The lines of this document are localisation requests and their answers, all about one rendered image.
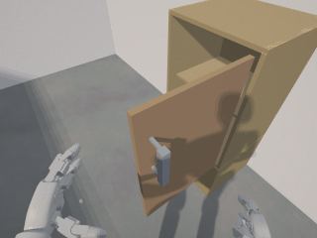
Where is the left robot hand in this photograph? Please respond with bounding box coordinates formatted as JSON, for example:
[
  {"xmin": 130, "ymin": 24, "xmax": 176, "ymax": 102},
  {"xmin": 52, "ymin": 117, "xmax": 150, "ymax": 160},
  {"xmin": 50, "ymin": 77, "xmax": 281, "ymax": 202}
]
[{"xmin": 24, "ymin": 143, "xmax": 107, "ymax": 238}]

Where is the cupboard door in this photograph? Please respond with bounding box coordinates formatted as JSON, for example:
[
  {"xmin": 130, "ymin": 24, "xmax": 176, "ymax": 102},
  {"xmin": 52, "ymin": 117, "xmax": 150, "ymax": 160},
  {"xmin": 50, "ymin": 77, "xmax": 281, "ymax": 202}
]
[{"xmin": 126, "ymin": 55, "xmax": 255, "ymax": 217}]

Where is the right robot hand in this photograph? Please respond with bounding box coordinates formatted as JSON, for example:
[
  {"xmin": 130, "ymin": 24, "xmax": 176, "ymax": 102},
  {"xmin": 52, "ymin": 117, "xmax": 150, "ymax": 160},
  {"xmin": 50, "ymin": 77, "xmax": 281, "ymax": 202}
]
[{"xmin": 233, "ymin": 194, "xmax": 272, "ymax": 238}]

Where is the handle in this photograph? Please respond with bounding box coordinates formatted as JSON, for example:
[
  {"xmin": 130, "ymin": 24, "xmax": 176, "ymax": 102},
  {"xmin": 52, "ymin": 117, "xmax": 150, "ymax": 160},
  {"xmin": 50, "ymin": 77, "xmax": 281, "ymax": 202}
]
[{"xmin": 149, "ymin": 137, "xmax": 171, "ymax": 186}]

